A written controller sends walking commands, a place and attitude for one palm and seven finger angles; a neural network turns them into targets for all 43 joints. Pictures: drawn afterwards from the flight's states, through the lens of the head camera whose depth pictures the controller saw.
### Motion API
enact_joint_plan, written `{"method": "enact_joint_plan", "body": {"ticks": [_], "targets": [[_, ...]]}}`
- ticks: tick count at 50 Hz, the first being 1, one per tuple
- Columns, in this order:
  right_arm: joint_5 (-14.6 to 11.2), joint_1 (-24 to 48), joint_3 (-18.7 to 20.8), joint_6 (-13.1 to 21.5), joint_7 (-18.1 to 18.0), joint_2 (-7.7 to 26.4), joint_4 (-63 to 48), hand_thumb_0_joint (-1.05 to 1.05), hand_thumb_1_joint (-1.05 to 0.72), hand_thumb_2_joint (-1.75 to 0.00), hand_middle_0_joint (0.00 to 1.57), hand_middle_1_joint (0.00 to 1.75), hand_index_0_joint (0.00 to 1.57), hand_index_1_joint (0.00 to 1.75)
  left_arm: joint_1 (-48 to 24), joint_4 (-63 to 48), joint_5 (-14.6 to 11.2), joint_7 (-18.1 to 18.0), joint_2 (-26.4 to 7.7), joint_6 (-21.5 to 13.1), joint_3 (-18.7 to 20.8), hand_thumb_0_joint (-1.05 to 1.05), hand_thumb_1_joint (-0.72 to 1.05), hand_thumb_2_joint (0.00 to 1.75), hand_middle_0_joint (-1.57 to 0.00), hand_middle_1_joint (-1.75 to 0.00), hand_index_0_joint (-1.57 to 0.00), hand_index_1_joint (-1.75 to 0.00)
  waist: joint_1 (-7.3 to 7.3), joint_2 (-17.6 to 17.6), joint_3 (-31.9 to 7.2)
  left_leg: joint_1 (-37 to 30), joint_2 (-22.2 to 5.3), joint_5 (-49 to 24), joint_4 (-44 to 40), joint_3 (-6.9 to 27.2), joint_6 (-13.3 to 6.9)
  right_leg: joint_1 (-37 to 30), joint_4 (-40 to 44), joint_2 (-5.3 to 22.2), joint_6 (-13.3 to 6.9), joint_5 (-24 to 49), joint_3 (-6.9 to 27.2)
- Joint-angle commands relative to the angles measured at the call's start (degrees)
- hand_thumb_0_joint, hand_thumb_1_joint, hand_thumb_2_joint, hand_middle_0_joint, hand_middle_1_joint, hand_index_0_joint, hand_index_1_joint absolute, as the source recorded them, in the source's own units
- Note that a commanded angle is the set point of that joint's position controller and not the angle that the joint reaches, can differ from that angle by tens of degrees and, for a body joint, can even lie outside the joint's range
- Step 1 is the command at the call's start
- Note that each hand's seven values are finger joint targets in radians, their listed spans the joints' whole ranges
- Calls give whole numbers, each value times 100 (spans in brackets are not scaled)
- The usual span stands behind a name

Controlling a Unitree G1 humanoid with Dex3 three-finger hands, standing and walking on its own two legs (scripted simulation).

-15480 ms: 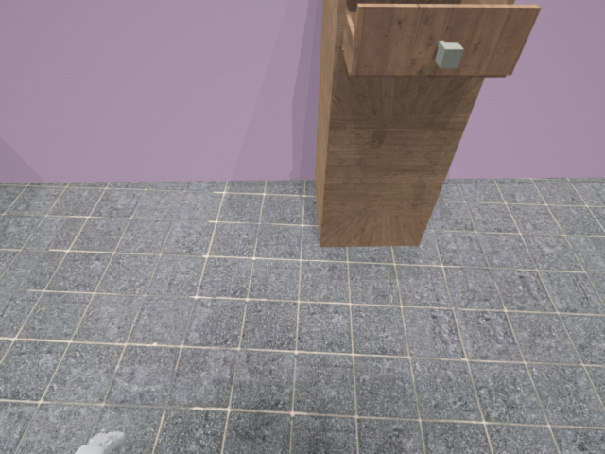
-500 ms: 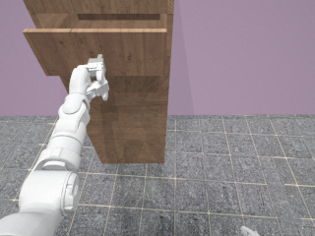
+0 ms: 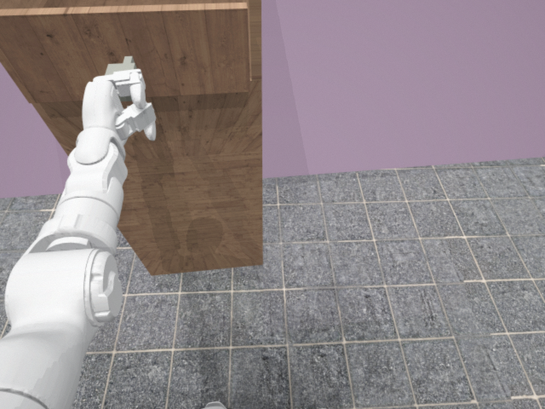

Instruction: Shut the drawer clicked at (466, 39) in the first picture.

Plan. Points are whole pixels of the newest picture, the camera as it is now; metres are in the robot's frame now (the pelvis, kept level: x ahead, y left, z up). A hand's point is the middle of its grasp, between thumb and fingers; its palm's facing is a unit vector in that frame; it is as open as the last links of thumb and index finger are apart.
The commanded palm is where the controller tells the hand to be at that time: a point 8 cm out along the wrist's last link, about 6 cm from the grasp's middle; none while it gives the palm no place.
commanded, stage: push the drawer shut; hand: left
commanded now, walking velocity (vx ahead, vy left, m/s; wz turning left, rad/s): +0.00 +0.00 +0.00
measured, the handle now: (126, 74) +0.58 +0.20 +0.16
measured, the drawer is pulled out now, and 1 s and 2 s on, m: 0.04 0.00 0.00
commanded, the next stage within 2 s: pull the fist back off the drawer in 0.60 s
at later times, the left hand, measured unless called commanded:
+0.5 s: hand (147, 91) +0.55 +0.16 +0.16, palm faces +0.06 -1.00 -0.01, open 2.9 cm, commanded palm +0.56 +0.21 +0.16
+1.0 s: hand (142, 91) +0.55 +0.17 +0.16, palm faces +0.05 -1.00 -0.01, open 3.0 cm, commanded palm +0.54 +0.21 +0.16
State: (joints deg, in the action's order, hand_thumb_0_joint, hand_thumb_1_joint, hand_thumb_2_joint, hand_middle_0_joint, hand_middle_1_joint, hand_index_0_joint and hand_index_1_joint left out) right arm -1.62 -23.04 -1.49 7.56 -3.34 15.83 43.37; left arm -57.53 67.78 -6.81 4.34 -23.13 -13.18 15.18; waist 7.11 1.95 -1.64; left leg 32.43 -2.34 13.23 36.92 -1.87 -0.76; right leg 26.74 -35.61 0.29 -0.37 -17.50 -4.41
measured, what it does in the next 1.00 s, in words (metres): stands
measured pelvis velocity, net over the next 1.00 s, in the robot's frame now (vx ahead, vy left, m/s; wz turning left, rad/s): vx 0.00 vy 0.01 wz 0.00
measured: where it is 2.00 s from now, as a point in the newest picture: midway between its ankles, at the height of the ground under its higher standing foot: outside the picture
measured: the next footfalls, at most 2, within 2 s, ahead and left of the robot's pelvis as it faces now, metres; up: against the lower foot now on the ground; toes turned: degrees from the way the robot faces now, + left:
none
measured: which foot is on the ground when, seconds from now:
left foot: down 0.00-1.00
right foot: down 0.00-1.00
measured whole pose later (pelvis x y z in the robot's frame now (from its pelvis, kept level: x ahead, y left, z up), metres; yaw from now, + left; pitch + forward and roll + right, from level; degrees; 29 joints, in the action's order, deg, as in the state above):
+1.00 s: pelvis +0.00 +0.01 -0.01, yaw +0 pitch +14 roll -3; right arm 0.3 -27.2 -1.4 4.9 -2.1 16.7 42.8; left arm -67.7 78.0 -3.5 7.1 -31.4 -13.5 18.9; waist 11.0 2.3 -3.0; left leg 40.1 -2.9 14.6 40.6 -1.1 -1.1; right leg 33.2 -36.9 -0.4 0.0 -17.7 -4.9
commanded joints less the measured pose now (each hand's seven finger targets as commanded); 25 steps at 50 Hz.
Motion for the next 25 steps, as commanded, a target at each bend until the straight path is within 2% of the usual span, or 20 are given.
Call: {"method": "enact_joint_plan", "body": {"ticks": [1, 2, 3, 5, 6, 7, 8, 11, 12, 13, 16, 18, 20, 21, 22, 25], "targets": [[17, -583, 301, 110, -60, 914, -430, 0, -90, -90, 20, 30, 20, 30, -3736, -1215, 0, 24, -1187, -376, 93, 0, 90, 90, -140, -160, -140, -160, 444, 23, -1809, -1735, 100, 302, -446, 390, -139, 443, 753, -252, 29, 182, 312], [17, -603, 291, 101, -53, 915, -440, 0, -90, -90, 20, 30, 20, 30, -3785, -1197, -2, 32, -1177, -365, 67, 0, 90, 90, -140, -160, -140, -160, 461, 104, -1835, -1736, 98, 280, -442, 389, -136, 491, 739, -247, 38, 189, 315], [28, -641, 306, 78, -56, 934, -418, 0, -90, -90, 20, 30, 20, 30, -3790, -1089, 30, 23, -1338, -356, 190, 0, 90, 90, -140, -160, -140, -160, 451, 55, -1853, -1699, 88, 254, -415, 395, -134, 485, 728, -244, 36, 204, 313], [46, -716, 310, 67, -26, 916, -414, 0, -90, -90, 20, 30, 20, 30, -3974, -1127, 52, 45, -1172, -360, 53, 0, 90, 90, -140, -160, -140, -160, 521, 228, -1939, -1806, 94, 91, -366, 395, -133, 572, 705, -252, 35, 308, 308], [71, -765, 328, 45, -26, 948, -387, 0, -90, -90, 20, 30, 20, 30, -3988, -1115, 72, 32, -1319, -389, 179, 0, 90, 90, -140, -160, -140, -160, 524, 110, -2084, -1866, 84, -97, -298, 417, -151, 534, 672, -266, 32, 440, 294], [71, -778, 325, 28, -15, 930, -394, 0, -90, -90, 20, 30, 20, 30, -4075, -1125, 71, 35, -1313, -393, 164, 0, 90, 90, -140, -160, -140, -160, 542, 235, -2162, -1905, 83, -164, -278, 394, -140, 549, 662, -257, 52, 485, 306], [84, -833, 333, 9, -12, 944, -376, 0, -90, -90, 20, 30, 20, 30, -4070, -1034, 91, 33, -1442, -382, 269, 0, 90, 90, -140, -160, -140, -160, 526, 103, -2224, -1849, 83, -249, -243, 400, -151, 478, 647, -263, 53, 564, 310], [111, -931, 333, -74, 15, 955, -340, 0, -90, -90, 20, 30, 20, 30, -4155, -879, 163, 55, -1549, -368, 306, 0, 90, 90, -140, -160, -140, -160, 576, 141, -2232, -1802, 90, -487, -141, 381, -167, 477, 609, -277, 49, 788, 314], [122, -967, 336, -89, 30, 947, -333, 0, -90, -90, 20, 30, 20, 30, -4230, -878, 162, 63, -1494, -364, 290, 0, 90, 90, -140, -160, -140, -160, 604, 185, -2276, -1827, 92, -602, -130, 372, -159, 486, 583, -273, 59, 894, 297], [139, -1005, 355, -113, 47, 965, -333, 0, -90, -90, 20, 30, 20, 30, -4249, -884, 192, 62, -1702, -371, 458, 0, 90, 90, -140, -160, -140, -160, 554, 290, -2400, -1872, 92, -739, -77, 364, -158, 451, 557, -274, 55, 1010, 312], [168, -1086, 357, -201, 73, 977, -323, 0, -90, -90, 20, 30, 20, 30, -4318, -776, 246, 103, -1785, -351, 494, 0, 90, 90, -140, -160, -140, -160, 602, 216, -2398, -1824, 107, -1003, 16, 362, -180, 416, 515, -293, 51, 1283, 303], [150, -1094, 371, -249, 67, 977, -331, 0, -90, -90, 20, 30, 20, 30, -4396, -755, 236, 126, -1964, -356, 631, 0, 90, 90, -140, -160, -140, -160, 616, 183, -2371, -1738, 105, -930, 28, 341, -182, 394, 543, -293, 75, 1270, 331], [136, -1081, 351, -273, 72, 961, -335, 0, -90, -90, 20, 30, 20, 30, -4393, -622, 214, 135, -1720, -320, 427, 0, 90, 90, -140, -160, -140, -160, 691, 166, -2078, -1627, 101, -675, -18, 338, -182, 544, 609, -301, 74, 1026, 323], [145, -1105, 343, -279, 68, 966, -328, 0, -90, -90, 20, 30, 20, 30, -4455, -677, 211, 126, -1711, -343, 415, 0, 90, 90, -140, -160, -140, -160, 723, 123, -2005, -1591, 96, -636, -22, 349, -198, 557, 623, -302, 71, 989, 318], [147, -1098, 348, -275, 65, 984, -323, 0, -90, -90, 20, 30, 20, 30, -4497, -688, 193, 120, -1751, -357, 434, 0, 90, 90, -140, -160, -140, -160, 745, 123, -2046, -1610, 83, -568, -39, 354, -193, 576, 633, -300, 88, 921, 323], [141, -1121, 346, -271, 51, 1005, -322, 0, -90, -90, 20, 30, 20, 30, -4648, -765, 235, 144, -1963, -433, 471, 0, 90, 90, -140, -160, -140, -160, 743, 415, -2212, -1677, 70, -463, -26, 379, -172, 636, 628, -283, 77, 757, 347]]}}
